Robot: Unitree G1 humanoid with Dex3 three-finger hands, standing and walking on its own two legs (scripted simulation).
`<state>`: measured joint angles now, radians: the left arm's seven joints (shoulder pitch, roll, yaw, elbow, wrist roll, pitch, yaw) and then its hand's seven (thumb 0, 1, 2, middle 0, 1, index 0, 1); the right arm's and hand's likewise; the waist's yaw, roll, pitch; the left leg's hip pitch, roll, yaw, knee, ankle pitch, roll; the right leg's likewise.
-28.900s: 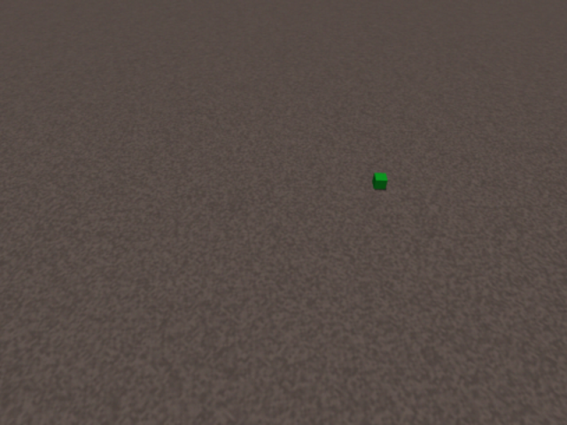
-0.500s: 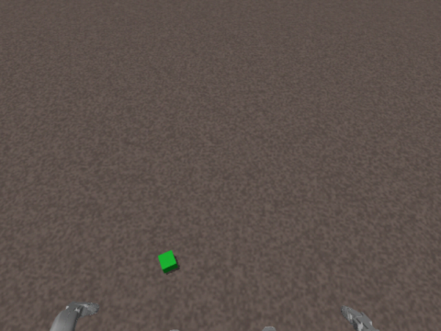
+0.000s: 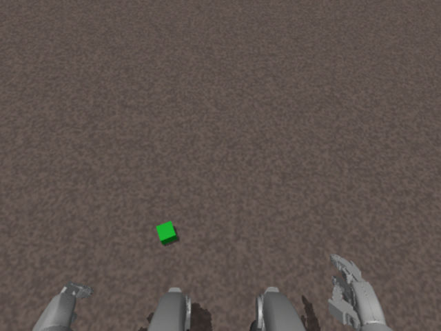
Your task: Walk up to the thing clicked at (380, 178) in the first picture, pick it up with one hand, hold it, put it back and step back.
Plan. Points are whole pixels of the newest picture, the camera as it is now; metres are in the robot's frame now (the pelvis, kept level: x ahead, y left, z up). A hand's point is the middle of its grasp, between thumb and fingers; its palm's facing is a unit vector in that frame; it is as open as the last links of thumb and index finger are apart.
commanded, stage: rise first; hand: left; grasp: from above
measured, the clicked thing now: (166, 232) +0.46 +0.21 -0.62
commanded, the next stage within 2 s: none
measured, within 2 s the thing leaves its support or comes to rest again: neither
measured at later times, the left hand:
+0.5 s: hand (123, 261) +0.31 +0.27 -0.34, palm faces -0.35 -0.21 -0.91, open 13.1 cm
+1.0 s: hand (138, 243) +0.38 +0.26 -0.44, palm faces -0.36 -0.21 -0.91, open 13.3 cm
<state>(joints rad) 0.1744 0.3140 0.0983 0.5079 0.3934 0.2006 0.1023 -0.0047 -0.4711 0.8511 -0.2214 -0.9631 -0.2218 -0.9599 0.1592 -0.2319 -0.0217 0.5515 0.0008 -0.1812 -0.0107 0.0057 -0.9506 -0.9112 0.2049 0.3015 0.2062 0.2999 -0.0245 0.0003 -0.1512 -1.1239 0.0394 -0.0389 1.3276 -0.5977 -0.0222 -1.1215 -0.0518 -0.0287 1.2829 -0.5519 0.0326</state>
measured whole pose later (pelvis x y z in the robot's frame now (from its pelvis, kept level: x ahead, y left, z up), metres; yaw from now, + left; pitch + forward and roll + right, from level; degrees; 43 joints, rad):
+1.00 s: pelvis -0.07 +0.00 -0.27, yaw -3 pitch +36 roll -5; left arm -0.95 0.57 0.19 1.53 0.98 0.13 0.53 0.00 -0.39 0.88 -0.22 -0.92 -0.22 -0.91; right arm 0.16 -0.26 0.01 0.85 -0.13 -0.19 0.15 0.00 -0.90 -0.90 0.20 0.30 0.20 0.30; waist -0.23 0.02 -0.11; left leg -2.18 0.01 -0.10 2.26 -0.70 -0.02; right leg -2.17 -0.04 0.00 2.18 -0.63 0.05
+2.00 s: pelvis -0.07 +0.00 -0.32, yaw -6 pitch +34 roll -7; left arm -1.08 0.72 0.24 1.65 1.05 0.07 0.55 0.00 -0.32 0.80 -0.27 -0.88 -0.28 -0.87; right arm 0.18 -0.31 0.07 0.81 -0.17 -0.20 0.28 0.00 -0.90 -0.90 0.20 0.30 0.20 0.30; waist -0.29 0.01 0.00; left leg -2.32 0.00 -0.15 2.43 -0.72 -0.03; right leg -2.29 -0.02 -0.02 2.32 -0.63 0.06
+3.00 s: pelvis -0.07 +0.00 -0.32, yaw -6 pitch +34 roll -7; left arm -1.10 0.73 0.22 1.67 1.06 0.06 0.54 0.00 -0.21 0.72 -0.42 -0.68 -0.41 -0.70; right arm 0.18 -0.32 0.08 0.81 -0.17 -0.21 0.29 0.00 -0.90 -0.90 0.20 0.30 0.20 0.30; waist -0.30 0.01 -0.01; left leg -2.32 0.00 -0.16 2.43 -0.71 -0.03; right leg -2.29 -0.02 -0.03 2.31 -0.62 0.05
